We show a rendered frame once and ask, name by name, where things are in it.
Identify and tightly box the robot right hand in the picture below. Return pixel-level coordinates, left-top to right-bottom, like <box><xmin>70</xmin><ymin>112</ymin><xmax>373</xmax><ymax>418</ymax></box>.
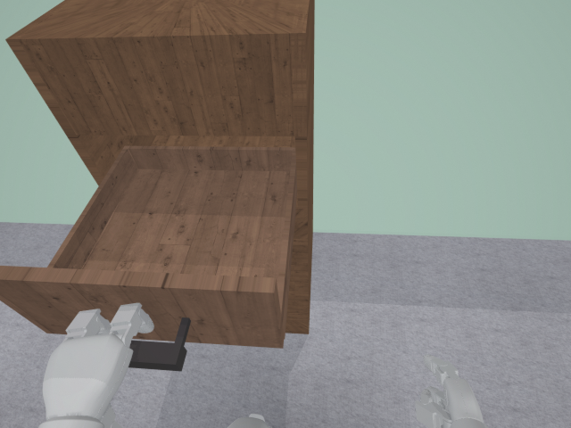
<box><xmin>415</xmin><ymin>354</ymin><xmax>484</xmax><ymax>428</ymax></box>

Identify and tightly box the drawer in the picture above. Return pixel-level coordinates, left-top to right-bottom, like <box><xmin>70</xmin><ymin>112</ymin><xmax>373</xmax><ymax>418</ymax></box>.
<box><xmin>0</xmin><ymin>146</ymin><xmax>297</xmax><ymax>349</ymax></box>

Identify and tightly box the left robot shin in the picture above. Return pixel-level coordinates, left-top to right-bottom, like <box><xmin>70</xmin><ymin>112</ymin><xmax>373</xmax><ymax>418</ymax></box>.
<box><xmin>249</xmin><ymin>414</ymin><xmax>265</xmax><ymax>422</ymax></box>

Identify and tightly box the robot left hand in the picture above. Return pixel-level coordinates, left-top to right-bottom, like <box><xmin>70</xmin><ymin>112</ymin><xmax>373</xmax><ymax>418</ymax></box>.
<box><xmin>43</xmin><ymin>303</ymin><xmax>154</xmax><ymax>428</ymax></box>

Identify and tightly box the handle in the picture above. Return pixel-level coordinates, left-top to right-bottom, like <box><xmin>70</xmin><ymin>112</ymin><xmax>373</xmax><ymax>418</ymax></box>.
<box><xmin>128</xmin><ymin>317</ymin><xmax>191</xmax><ymax>371</ymax></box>

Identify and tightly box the cabinet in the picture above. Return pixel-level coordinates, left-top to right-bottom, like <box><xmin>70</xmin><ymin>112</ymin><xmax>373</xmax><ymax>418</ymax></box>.
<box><xmin>6</xmin><ymin>0</ymin><xmax>315</xmax><ymax>334</ymax></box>

